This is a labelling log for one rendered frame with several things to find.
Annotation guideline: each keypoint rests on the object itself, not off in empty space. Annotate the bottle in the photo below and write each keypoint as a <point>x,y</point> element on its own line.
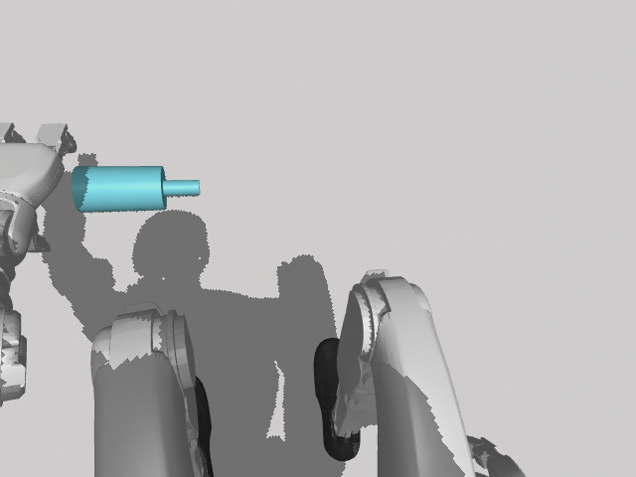
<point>126,188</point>

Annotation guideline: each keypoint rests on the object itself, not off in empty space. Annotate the right robot foot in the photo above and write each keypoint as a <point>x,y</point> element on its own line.
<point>326,384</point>

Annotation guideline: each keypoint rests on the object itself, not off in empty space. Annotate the right robot hand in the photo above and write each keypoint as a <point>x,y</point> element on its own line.
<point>487,456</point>

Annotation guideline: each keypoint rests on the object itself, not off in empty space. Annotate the left robot foot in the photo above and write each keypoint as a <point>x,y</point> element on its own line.
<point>205,427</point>

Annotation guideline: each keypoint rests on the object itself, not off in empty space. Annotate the left robot hand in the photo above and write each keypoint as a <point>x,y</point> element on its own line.
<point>32,171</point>

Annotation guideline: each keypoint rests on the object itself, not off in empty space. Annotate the left robot arm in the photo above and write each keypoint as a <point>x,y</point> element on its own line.
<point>17,223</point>

